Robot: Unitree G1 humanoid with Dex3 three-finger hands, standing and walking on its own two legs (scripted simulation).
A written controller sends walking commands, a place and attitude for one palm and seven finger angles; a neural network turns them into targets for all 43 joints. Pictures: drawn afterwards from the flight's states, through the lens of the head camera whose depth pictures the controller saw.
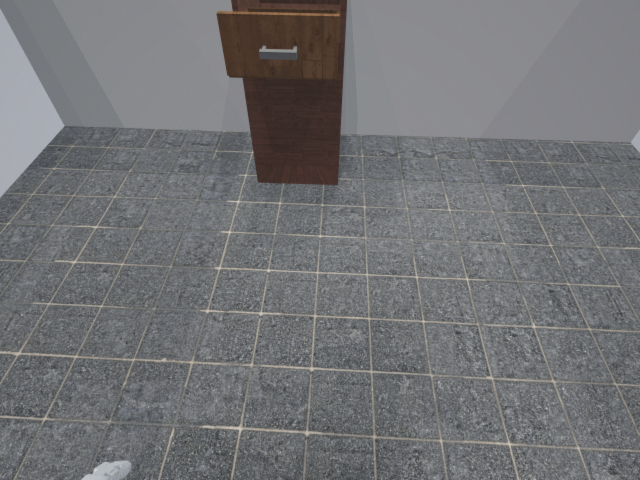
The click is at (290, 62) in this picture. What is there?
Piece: drawer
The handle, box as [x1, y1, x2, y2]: [259, 46, 296, 59]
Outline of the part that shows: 259,50 260,58 296,59 296,46 294,46 292,50 266,49 265,46 263,46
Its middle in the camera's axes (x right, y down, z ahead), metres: -0.13 -0.55 +1.14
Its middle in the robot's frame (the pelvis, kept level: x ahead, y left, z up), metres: +1.22 +0.19 +0.00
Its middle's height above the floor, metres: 0.77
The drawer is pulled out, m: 0.29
